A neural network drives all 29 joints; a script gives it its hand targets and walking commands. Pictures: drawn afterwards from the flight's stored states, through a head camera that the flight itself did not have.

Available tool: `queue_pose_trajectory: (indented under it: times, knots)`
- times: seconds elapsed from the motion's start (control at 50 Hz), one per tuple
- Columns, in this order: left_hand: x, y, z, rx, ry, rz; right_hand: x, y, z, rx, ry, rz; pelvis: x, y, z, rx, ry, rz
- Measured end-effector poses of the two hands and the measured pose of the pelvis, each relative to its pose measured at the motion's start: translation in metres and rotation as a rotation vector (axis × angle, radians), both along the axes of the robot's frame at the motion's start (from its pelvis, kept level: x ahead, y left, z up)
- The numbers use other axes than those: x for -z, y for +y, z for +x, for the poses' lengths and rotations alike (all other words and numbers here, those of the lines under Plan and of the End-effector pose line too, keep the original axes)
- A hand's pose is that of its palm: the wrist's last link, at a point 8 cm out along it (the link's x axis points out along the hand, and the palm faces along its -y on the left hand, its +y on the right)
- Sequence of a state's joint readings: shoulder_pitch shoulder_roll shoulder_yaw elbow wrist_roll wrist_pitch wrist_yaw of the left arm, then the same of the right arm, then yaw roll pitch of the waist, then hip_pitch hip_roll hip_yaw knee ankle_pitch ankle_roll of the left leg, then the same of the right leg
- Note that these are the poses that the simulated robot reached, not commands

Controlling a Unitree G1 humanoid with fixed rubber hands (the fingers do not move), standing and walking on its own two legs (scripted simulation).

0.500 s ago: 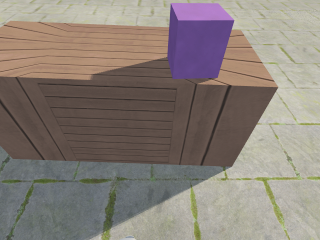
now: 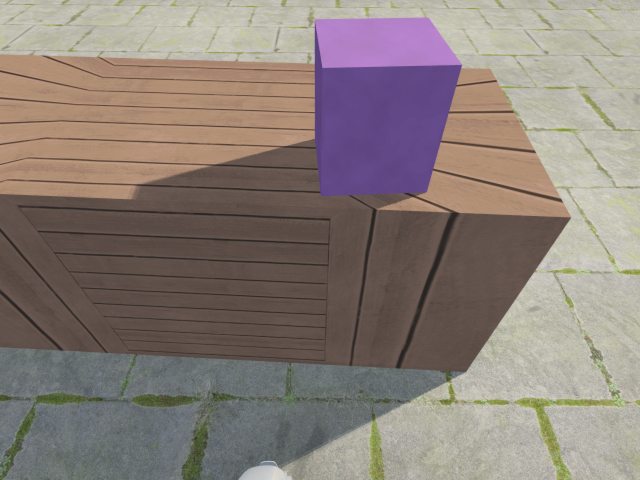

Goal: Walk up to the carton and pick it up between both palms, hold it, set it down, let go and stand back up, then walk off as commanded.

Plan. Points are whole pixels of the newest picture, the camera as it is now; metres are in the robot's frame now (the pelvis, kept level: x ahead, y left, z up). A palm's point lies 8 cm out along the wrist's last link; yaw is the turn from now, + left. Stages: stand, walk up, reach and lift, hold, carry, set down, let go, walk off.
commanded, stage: walk up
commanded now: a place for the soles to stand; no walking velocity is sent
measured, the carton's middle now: (373, 109) +0.75 -0.04 +0.09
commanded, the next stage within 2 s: none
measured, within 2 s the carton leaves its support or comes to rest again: neither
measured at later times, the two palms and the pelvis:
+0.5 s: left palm (131, 475) +0.17 +0.27 -0.10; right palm out of the picture +0.14 -0.34 -0.11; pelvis +0.08 -0.03 +0.01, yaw -1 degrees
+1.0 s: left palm (129, 427) +0.21 +0.27 -0.06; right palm (584, 461) +0.20 -0.29 -0.06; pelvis +0.11 -0.02 +0.06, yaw -1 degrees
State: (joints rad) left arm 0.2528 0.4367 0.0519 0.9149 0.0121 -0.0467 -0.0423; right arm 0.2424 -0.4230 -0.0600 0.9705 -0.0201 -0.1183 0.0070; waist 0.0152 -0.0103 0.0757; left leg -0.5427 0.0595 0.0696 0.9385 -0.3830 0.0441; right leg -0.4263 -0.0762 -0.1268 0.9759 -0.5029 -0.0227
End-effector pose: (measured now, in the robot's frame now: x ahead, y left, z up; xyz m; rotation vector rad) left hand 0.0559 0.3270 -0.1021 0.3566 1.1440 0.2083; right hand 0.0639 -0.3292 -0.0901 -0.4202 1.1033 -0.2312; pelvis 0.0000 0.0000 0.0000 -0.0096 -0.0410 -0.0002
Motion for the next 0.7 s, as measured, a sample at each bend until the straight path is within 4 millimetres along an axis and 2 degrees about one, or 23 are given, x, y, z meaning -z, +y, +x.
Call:
queue_pose_trajectory:
  times: [0.04,0.08,0.16,0.22,0.28,0.36,0.5,0.62,0.7]
  knots:
    - [0.007,-0.001,0.004,-0.008,0.048,0.005,-0.001,-0.001,0.02,-0.007,-0.052,-0.007,0.004,0.0,0.012,0.008,0.009,0.024]
    - [0.01,-0.006,0.014,-0.004,0.078,0.011,-0.002,-0.003,0.032,0.005,-0.081,-0.003,0.004,-0.004,0.022,0.013,0.009,0.037]
    - [0.008,-0.023,0.049,0.012,0.044,0.015,0.003,-0.012,0.041,0.021,-0.05,-0.004,0.003,-0.017,0.038,0.014,0.001,0.039]
    - [0.006,-0.036,0.072,0.011,-0.021,0.028,0.018,-0.021,0.047,0.028,0.008,0.012,0.008,-0.03,0.049,0.007,-0.011,0.023]
    - [0.004,-0.045,0.084,0.002,-0.054,0.03,0.028,-0.025,0.058,0.046,0.057,0.031,0.009,-0.037,0.057,0.004,-0.015,0.005]
    - [0.004,-0.05,0.093,-0.003,-0.033,0.032,0.03,-0.026,0.075,0.052,0.058,0.044,0.007,-0.039,0.065,0.007,-0.013,0.003]
    - [-0.002,-0.058,0.111,0.014,0.052,0.0,0.018,-0.013,0.081,0.091,0.082,0.077,-0.011,-0.031,0.08,0.021,-0.003,0.034]
    - [-0.015,-0.059,0.14,0.003,0.034,-0.037,0.005,0.005,0.08,0.091,0.128,0.096,-0.029,-0.024,0.092,0.018,0.012,0.017]
    - [-0.025,-0.057,0.159,0.004,-0.001,-0.048,-0.004,0.015,0.087,0.087,0.136,0.107,-0.039,-0.021,0.096,0.014,0.009,0.012]
